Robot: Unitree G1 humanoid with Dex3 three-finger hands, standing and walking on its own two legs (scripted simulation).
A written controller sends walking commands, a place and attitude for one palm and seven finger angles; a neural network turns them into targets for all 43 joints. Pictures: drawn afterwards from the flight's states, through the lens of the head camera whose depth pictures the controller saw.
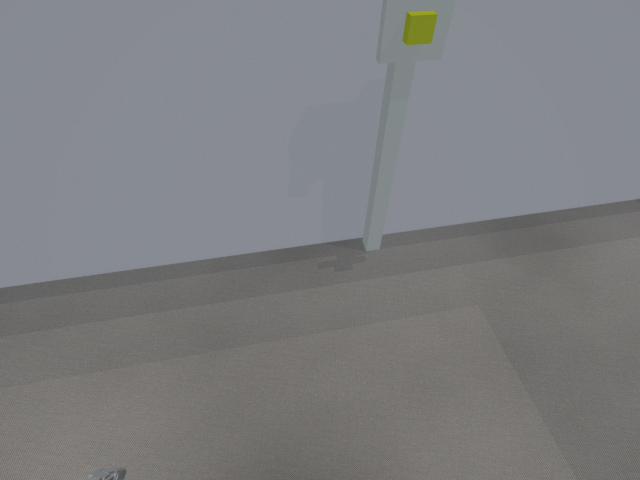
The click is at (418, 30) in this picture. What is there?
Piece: button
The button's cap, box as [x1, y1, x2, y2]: [402, 10, 437, 44]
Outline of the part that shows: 437,14 432,10 407,12 402,40 406,44 430,43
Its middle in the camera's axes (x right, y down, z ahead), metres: +0.25 -0.53 +0.98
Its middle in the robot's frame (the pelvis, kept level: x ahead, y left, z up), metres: +1.11 -0.19 +0.13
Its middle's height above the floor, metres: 0.90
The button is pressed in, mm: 0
